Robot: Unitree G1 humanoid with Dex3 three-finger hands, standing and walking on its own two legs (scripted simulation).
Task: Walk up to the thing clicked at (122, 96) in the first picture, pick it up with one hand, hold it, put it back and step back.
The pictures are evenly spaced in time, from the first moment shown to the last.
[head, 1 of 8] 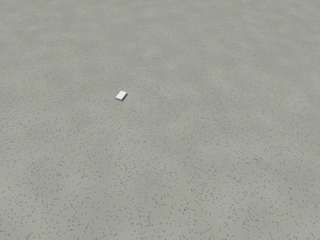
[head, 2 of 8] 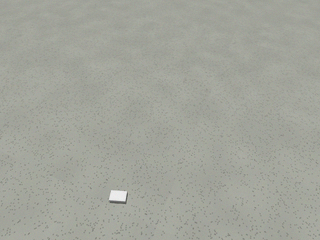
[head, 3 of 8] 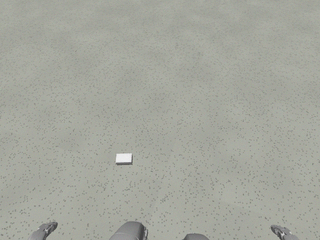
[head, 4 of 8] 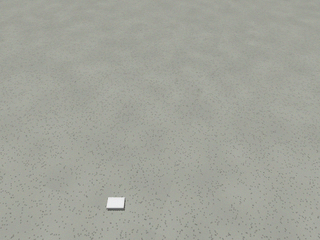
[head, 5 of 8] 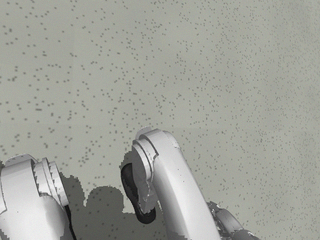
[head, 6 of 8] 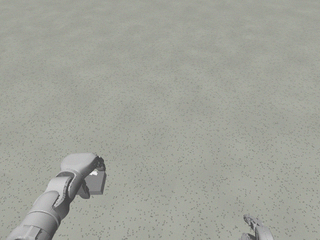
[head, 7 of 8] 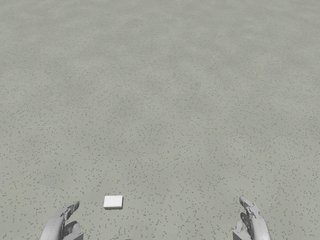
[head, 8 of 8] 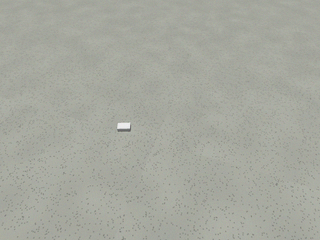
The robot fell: no
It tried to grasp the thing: yes
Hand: left
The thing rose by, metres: 0.68
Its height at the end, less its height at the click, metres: +0.00
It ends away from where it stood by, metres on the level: 0.02
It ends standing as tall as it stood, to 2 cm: yes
